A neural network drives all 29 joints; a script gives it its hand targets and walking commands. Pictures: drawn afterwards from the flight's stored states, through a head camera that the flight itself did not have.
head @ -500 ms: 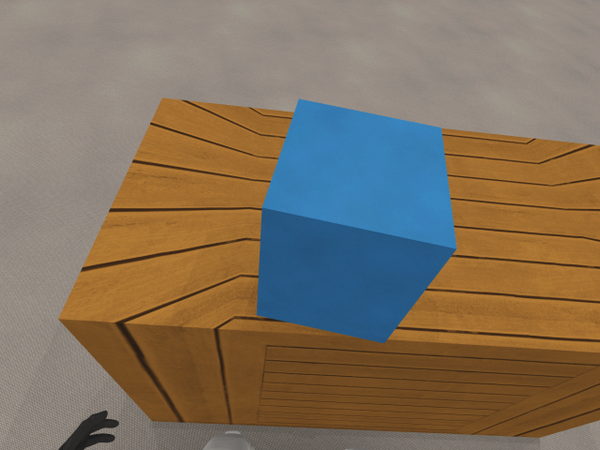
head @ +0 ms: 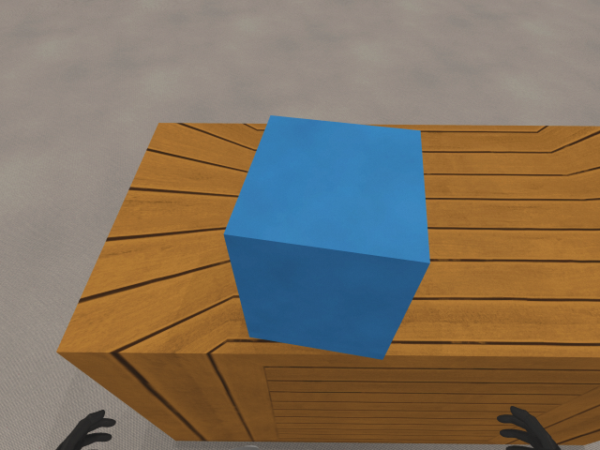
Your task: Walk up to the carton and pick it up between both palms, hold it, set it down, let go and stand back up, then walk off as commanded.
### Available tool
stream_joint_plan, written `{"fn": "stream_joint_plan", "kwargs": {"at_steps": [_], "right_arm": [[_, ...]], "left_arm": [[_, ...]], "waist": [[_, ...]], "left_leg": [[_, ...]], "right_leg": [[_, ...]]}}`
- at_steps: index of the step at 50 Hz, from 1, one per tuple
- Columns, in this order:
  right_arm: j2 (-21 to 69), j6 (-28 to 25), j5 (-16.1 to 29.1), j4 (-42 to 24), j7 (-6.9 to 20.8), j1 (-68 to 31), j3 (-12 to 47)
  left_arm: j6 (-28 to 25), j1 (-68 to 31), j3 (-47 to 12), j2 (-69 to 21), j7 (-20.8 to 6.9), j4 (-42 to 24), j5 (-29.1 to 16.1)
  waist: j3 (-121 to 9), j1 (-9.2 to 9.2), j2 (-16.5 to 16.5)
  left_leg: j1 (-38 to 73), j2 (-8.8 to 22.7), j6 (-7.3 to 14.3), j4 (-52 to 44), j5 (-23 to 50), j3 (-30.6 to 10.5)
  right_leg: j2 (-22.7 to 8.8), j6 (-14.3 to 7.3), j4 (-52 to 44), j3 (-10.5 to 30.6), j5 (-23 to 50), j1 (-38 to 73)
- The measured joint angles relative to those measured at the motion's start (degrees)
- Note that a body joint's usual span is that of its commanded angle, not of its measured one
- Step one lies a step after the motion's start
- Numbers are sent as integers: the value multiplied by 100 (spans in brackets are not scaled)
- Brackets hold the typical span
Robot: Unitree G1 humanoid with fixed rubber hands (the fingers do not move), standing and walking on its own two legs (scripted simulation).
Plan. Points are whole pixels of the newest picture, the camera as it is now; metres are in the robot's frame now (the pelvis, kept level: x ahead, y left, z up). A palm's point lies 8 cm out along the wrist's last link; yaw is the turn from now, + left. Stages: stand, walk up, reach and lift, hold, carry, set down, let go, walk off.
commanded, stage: walk up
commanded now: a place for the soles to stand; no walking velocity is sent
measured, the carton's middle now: (328, 241) +0.38 -0.02 +0.06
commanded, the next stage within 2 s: reach and lift in 1.64 s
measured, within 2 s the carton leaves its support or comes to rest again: neither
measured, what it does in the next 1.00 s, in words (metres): stands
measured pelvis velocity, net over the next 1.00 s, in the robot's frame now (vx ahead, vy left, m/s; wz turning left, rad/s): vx -0.03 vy -0.01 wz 0.00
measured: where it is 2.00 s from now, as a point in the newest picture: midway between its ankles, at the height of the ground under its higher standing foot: outside the picture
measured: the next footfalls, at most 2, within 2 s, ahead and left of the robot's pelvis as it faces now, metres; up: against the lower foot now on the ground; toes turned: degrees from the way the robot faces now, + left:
none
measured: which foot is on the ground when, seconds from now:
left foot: down 0.00-1.00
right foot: down 0.00-1.00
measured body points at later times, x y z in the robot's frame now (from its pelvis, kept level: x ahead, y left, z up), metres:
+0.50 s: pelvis -0.02 -0.01 +0.00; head -0.01 +0.00 +0.45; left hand +0.12 +0.30 -0.08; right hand +0.12 -0.33 -0.08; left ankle +0.04 +0.11 -0.71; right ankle -0.03 -0.11 -0.71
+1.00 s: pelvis -0.03 -0.01 +0.00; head -0.02 -0.01 +0.45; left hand +0.12 +0.30 -0.08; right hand +0.11 -0.33 -0.08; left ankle +0.04 +0.11 -0.71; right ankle -0.03 -0.11 -0.71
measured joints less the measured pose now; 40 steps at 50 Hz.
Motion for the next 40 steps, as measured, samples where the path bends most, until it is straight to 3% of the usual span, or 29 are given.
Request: {"fn": "stream_joint_plan", "kwargs": {"at_steps": [23, 40], "right_arm": [[-76, 34, -145, 0, 103, 74, 1], [-74, 11, -93, 1, 106, 80, 0]], "left_arm": [[-5, -109, 0, 0, -122, 0, 0], [-28, -120, 0, 0, -89, 1, 0]], "waist": [[-133, 0, -215], [-137, 0, -188]], "left_leg": [[44, -1, -89, -287, 298, 6], [58, -2, -137, -374, 340, 9]], "right_leg": [[0, -100, 0, 0, 142, -94], [0, -142, 0, 0, 128, -121]]}}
